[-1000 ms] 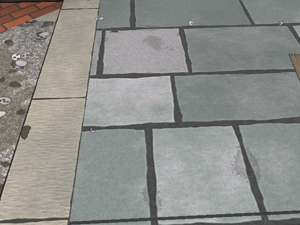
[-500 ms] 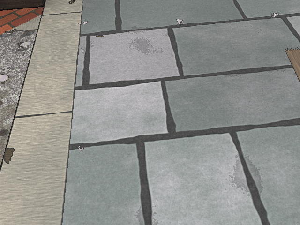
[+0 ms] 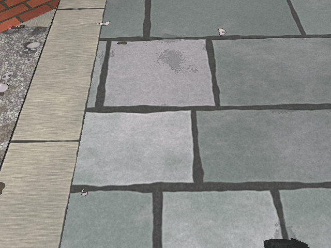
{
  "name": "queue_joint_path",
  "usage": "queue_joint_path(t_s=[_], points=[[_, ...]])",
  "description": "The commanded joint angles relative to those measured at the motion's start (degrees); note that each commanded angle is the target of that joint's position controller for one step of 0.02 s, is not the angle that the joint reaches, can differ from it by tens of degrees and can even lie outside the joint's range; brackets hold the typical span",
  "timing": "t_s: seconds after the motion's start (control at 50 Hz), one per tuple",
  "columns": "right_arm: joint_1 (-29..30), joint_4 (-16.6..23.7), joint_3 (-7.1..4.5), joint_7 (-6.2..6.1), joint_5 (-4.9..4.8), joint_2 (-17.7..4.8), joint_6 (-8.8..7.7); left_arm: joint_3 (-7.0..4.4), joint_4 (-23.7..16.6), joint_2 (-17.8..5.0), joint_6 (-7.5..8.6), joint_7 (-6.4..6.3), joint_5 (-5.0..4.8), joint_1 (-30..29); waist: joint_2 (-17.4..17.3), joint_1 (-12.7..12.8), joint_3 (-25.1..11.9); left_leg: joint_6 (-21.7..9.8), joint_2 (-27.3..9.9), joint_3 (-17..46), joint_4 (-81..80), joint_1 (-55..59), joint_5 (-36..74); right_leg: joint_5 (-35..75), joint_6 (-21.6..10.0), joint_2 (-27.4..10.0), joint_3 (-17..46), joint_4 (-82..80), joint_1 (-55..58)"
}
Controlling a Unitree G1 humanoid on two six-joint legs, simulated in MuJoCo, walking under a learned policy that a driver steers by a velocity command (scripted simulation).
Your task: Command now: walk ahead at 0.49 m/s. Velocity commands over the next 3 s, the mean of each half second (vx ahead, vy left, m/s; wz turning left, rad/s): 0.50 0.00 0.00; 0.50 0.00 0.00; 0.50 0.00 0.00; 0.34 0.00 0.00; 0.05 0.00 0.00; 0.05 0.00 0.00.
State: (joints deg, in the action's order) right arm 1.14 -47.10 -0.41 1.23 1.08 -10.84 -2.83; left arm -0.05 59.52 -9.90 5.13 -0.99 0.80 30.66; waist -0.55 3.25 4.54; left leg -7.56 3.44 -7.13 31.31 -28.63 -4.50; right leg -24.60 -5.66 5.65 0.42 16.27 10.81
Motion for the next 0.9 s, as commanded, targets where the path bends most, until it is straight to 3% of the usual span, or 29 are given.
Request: queue_joint_path(t_s=[0.02, 0.04, 0.06, 0.08, 0.1, 0.12, 0.16, 0.22, 0.28, 0.36, 0.46, 0.52, 0.54, 0.56, 0.58, 0.6, 0.62, 0.64, 0.66, 0.68, 0.72, 0.74, 0.8, 0.9], points=[[-29.29, -5.90, -4.48, -2.14, 1.29, -12.74, -0.65, -1.55, -4.25, -8.99, 0.42, 0.02, -0.07, -3.87, 0.35, -15.32, -15.00, -5.70, -10.11, 13.51, -4.37, 36.16, -8.91, 50.99, -0.64, -11.55, -0.01, 39.89, -19.01], [-28.13, -5.48, -4.96, -1.73, 2.56, -15.61, -0.67, -0.43, -4.45, -1.58, 0.01, 0.64, -0.75, 4.27, -10.71, -8.13, -18.37, -14.18, -26.20, 41.73, -7.09, 47.84, -9.58, -4.94, 0.90, -1.01, -1.41, 61.77, -39.74], [-25.01, -5.62, -4.88, -0.88, -0.42, -12.91, -0.41, -1.87, -4.05, -7.94, -0.21, 0.54, 0.21, 1.44, -3.46, -9.06, -15.67, -15.64, -24.98, 48.27, -15.53, 42.58, -20.03, -2.15, -0.54, -1.80, 3.70, 65.31, -45.77], [-18.43, -4.60, -4.08, -0.68, -1.02, -9.80, -0.53, -2.30, -6.17, -9.13, 0.05, 0.78, 0.35, -4.36, -2.02, -6.28, -6.24, -13.47, -23.34, 39.42, -18.99, 33.37, -23.55, 4.24, -0.98, -5.34, 3.67, 62.13, -47.89], [-15.87, -4.50, -3.43, -0.36, -0.84, -6.80, -1.06, -2.38, -6.68, -8.84, 0.22, 1.05, 0.57, -7.48, 0.77, -5.18, -1.96, -11.57, -20.91, 34.13, -21.42, 25.94, -18.23, 6.98, -0.95, -6.89, 3.23, 58.90, -45.78], [-15.75, -5.19, -2.88, -0.43, -0.42, -5.21, -1.70, -2.40, -6.47, -7.80, -0.23, 1.24, 0.79, -7.89, 1.81, -3.30, -0.44, -9.49, -18.49, 29.19, -22.27, 21.42, -11.91, 8.10, -0.52, -8.39, 3.36, 56.18, -43.00], [-18.07, -7.34, -2.20, -0.81, -0.40, -3.89, -2.75, -1.90, -5.92, -4.81, -1.58, 1.98, 1.35, -6.12, 0.48, -0.98, -0.91, -7.34, -15.58, 22.33, -23.65, 16.86, -3.77, 8.84, 0.96, -9.73, 2.65, 51.84, -38.27], [-21.98, -9.49, -2.51, -0.79, -0.71, -6.23, -3.68, -1.92, -7.60, -4.49, -2.56, 2.53, 1.43, -10.94, -0.82, -0.93, 0.33, -6.62, -13.83, 16.99, -25.56, 16.11, 1.24, 12.81, 2.47, -11.36, 0.40, 46.74, -41.96], [-25.62, -10.56, -2.25, -0.73, -0.85, -6.53, -3.48, -1.98, -10.41, -5.36, -2.87, 2.66, 1.07, -19.83, -1.23, -3.06, 1.88, -4.69, -12.29, 14.13, -26.31, 19.04, 6.42, 20.00, 3.72, -12.39, -1.55, 38.97, -47.87], [-30.40, -11.92, -1.76, -1.03, -0.79, -6.27, -3.33, -1.44, -12.70, -4.57, -2.76, 2.79, 0.43, -28.21, -2.48, -5.84, 1.52, -2.12, -11.29, 11.51, -24.84, 24.04, 13.62, 26.19, 4.35, -10.86, -3.73, 27.97, -48.05], [-34.56, -13.65, -1.50, -1.88, 0.16, -6.64, -2.90, -1.21, -15.05, -4.87, -2.35, 2.66, 0.36, -35.74, -3.41, -7.96, 2.00, -3.36, -13.91, 11.58, -21.04, 34.40, 21.16, 23.38, 3.07, -8.54, -4.83, 19.91, -49.27], [-32.62, -14.01, -1.77, -2.41, 0.50, -7.72, -2.75, -1.64, -15.13, -5.77, -1.58, 2.39, 0.34, -33.76, -3.92, -5.33, 1.25, -3.19, -15.62, 10.69, -15.72, 36.92, 33.01, 16.84, 0.49, -6.42, -5.34, 15.67, -43.24], [-31.57, -13.99, -1.91, -2.50, 0.46, -8.28, -2.72, -2.11, -13.71, -6.50, -1.28, 2.00, 0.41, -29.27, -4.40, -3.26, -0.94, -2.45, -15.41, 10.02, -10.95, 36.36, 40.70, 14.76, -0.62, -4.53, -5.98, 14.28, -36.78], [-30.56, -14.02, -1.99, -2.38, 0.22, -8.68, -2.57, -2.82, -10.86, -7.51, -0.81, 1.51, 0.54, -20.86, -3.68, 0.32, -5.03, -1.57, -14.14, 8.75, -2.11, 34.85, 43.96, 16.00, -2.07, -2.76, -6.67, 10.84, -27.02], [-29.53, -13.31, -1.75, -2.25, -0.24, -8.27, -2.69, -3.93, -7.65, -10.02, -0.22, 0.85, 1.51, -10.61, -2.50, 4.38, -10.60, -0.54, -12.22, 7.37, 9.78, 26.06, 34.89, 17.16, -4.24, -6.40, -2.79, 10.06, -12.01], [-31.37, -10.83, -0.69, -1.76, -1.97, -4.06, -2.87, -5.53, -6.50, -15.95, 0.01, 0.24, 3.03, -1.93, 6.63, 5.42, -19.15, 1.76, -6.24, 3.59, 30.15, 8.48, 9.26, 10.96, -9.37, -22.77, 18.42, 8.88, 5.27], [-34.98, -11.81, -1.57, -1.64, -2.15, -5.13, -2.79, -5.88, -6.05, -15.99, -0.92, 1.09, 1.52, -2.59, 11.78, 3.37, -23.52, 2.19, 1.39, 6.66, 44.37, -3.12, -25.03, 12.04, -14.93, -30.48, 39.03, 1.59, 9.49], [-30.37, -10.99, -2.45, -1.77, -0.79, -7.89, -2.53, -5.31, -6.55, -13.19, -1.24, 1.51, -0.06, -8.69, 5.24, 0.95, -14.15, 1.56, -2.84, 10.41, 46.05, -7.74, -20.46, 9.43, -13.17, -27.56, 31.81, -0.06, 1.73], [-25.81, -9.61, -2.28, -1.45, -0.40, -6.72, -2.79, -4.47, -7.26, -9.74, -0.91, 1.77, -0.39, -13.55, 2.82, -0.30, -7.42, 1.66, -4.86, 10.23, 43.53, -7.93, -15.88, 11.43, -11.71, -25.39, 24.51, -2.45, -6.82], [-24.05, -9.27, -2.25, -1.24, -0.31, -5.38, -2.63, -3.81, -7.15, -7.28, -0.50, 1.81, -0.11, -15.92, 1.60, -2.27, -3.58, 1.86, -6.83, 9.87, 39.68, -5.85, -13.28, 15.00, -9.36, -22.46, 19.08, -4.69, -13.28], [-24.95, -9.51, -2.11, -0.49, 1.06, -3.43, -1.10, -2.84, -5.26, -4.52, 0.27, 1.43, -0.02, -14.95, 3.08, -4.94, -2.19, 3.04, -8.23, 9.41, 35.27, -1.02, -11.57, 20.78, -6.76, -18.64, 12.26, -6.65, -19.58], [-25.10, -9.46, -2.14, -0.15, 1.18, -2.93, -0.59, -2.85, -4.32, -4.81, 0.76, 1.36, -0.07, -13.05, 3.30, -5.28, -2.45, 3.46, -8.05, 8.68, 34.51, -0.43, -10.99, 24.25, -6.81, -18.07, 10.81, -6.96, -20.17], [-19.62, -7.33, -2.32, 0.39, 1.15, -3.20, 0.31, -3.18, -2.55, -7.10, 1.35, 1.26, -0.27, -9.46, 3.40, -5.48, -0.80, 4.70, -9.14, 7.02, 30.12, -4.98, -6.26, 27.23, -6.81, -16.77, 7.02, -9.03, -20.20], [-6.48, -2.93, -1.77, 0.57, 0.34, -3.15, 0.32, -2.56, -1.08, -6.76, 1.18, 1.20, -0.29, -4.32, 3.79, -2.55, 1.32, 6.02, -8.92, 4.38, 15.07, -8.08, 3.32, 32.72, -5.33, -14.79, 3.38, -9.87, -17.36]])
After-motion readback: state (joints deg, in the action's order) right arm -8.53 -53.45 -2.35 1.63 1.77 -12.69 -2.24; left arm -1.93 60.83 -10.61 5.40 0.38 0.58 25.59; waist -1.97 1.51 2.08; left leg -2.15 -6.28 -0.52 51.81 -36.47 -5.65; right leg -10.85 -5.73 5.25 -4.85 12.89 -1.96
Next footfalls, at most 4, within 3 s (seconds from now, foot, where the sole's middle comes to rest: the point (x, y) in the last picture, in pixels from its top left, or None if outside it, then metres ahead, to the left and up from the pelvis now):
0.02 left None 0.18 0.05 -0.76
0.58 right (212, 236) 0.49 -0.11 -0.76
1.14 left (170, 167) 0.78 0.07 -0.76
1.70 right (207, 115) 1.08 -0.10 -0.76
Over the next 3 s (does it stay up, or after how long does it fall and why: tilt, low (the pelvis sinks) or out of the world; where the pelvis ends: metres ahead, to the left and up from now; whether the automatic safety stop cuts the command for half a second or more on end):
stays up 1.08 0.00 0.02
